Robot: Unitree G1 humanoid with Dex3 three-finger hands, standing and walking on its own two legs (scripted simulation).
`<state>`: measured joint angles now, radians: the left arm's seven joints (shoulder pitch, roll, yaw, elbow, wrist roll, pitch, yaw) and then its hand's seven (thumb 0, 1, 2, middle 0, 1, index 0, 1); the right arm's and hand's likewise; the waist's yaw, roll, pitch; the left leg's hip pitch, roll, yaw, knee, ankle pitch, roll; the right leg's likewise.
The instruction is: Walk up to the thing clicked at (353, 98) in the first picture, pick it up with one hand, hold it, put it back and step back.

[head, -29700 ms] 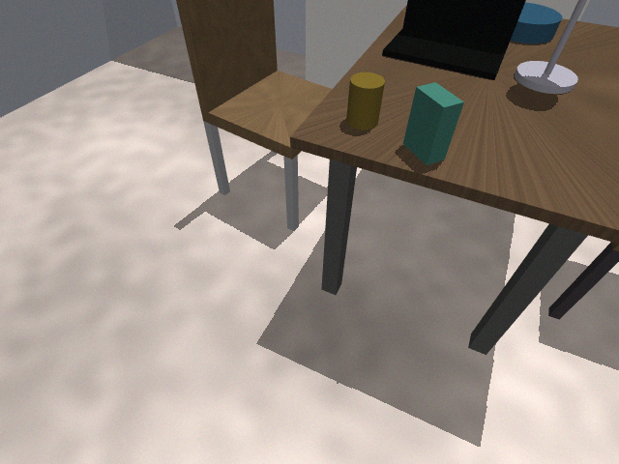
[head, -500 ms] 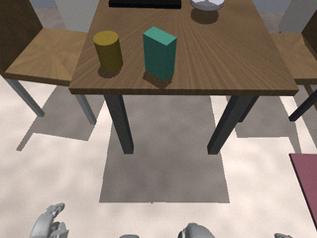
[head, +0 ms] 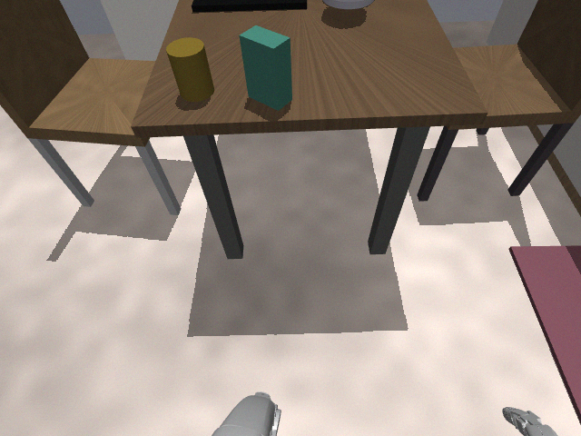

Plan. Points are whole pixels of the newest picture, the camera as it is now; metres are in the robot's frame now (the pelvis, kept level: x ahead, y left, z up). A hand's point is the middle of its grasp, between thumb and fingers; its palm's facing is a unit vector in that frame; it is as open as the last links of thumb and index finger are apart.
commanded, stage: step back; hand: left
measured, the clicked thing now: (191, 70) +0.83 +0.27 +0.03
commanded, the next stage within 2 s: stand in 1.70 s
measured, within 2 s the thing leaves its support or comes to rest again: neither
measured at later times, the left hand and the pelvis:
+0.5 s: hand out of the picture -0.08 +0.26 -0.15, palm faces +0.02 -0.92 -0.40, open 7.4 cm; pelvis -0.18 -0.02 +0.00, yaw +1 degrees
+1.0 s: hand out of the picture -0.24 +0.26 -0.14, palm faces +0.09 -0.92 -0.39, open 7.4 cm; pelvis -0.28 -0.03 +0.01, yaw +5 degrees
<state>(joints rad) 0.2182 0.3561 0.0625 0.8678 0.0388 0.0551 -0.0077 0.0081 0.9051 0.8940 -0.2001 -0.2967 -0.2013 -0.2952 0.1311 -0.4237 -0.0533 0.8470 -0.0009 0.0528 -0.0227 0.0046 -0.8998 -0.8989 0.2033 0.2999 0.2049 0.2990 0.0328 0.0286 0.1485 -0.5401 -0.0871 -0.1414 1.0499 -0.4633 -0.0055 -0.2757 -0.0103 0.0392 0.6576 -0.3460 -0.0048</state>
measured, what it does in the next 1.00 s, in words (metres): walks backwards: left foot, then right foot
